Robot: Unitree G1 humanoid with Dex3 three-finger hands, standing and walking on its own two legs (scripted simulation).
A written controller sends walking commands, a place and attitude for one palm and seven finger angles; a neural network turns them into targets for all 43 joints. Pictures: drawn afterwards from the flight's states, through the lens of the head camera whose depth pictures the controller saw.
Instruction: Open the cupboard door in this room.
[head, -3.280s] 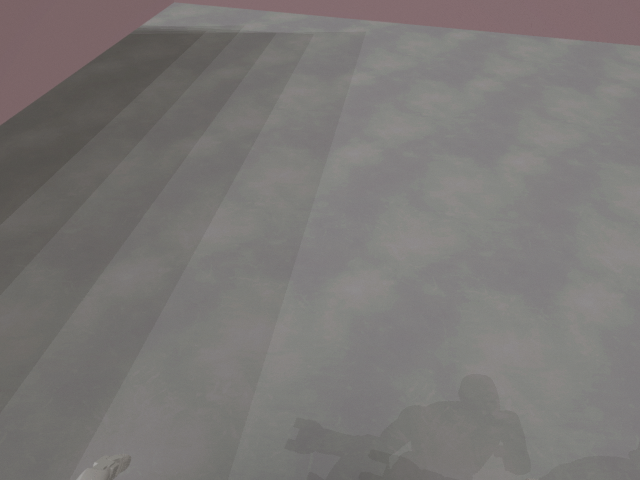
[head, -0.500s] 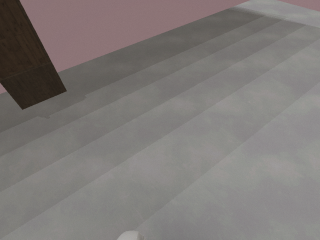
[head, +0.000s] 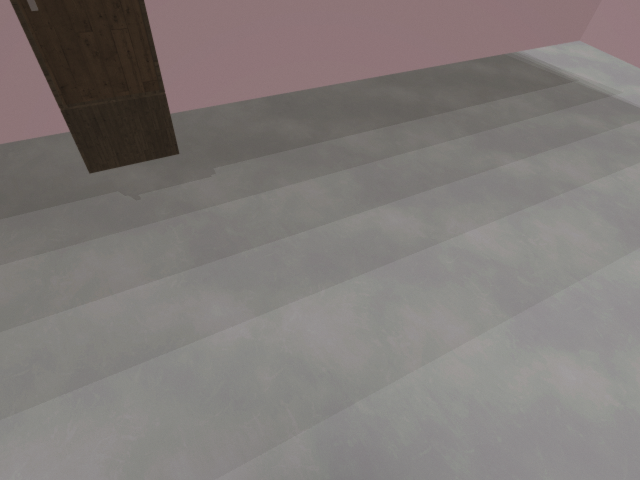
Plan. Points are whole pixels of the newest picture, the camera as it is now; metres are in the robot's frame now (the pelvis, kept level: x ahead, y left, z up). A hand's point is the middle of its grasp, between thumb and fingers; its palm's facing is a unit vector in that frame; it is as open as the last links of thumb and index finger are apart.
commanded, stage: turn or walk to find it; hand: left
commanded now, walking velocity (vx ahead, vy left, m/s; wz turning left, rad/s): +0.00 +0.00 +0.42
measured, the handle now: out of the picture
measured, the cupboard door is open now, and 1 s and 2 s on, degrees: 0 0 0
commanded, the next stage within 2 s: stand and wait in 0.24 s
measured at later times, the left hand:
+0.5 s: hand out of the picture -0.03 +0.15 -0.16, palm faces +0.19 -0.95 -0.25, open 7.3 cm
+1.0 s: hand out of the picture -0.14 +0.17 -0.18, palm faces +0.22 -0.96 -0.19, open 7.3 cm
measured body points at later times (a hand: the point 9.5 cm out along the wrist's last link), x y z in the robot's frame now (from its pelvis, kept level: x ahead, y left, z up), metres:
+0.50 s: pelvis -0.05 -0.04 +0.00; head -0.05 -0.06 +0.45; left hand -0.04 +0.20 -0.14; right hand -0.02 -0.29 -0.17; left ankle -0.09 +0.11 -0.68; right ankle -0.04 -0.14 -0.74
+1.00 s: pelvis -0.08 +0.00 +0.00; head -0.08 +0.01 +0.45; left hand -0.15 +0.22 -0.17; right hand -0.01 -0.22 -0.16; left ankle -0.11 +0.10 -0.74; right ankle -0.04 -0.14 -0.74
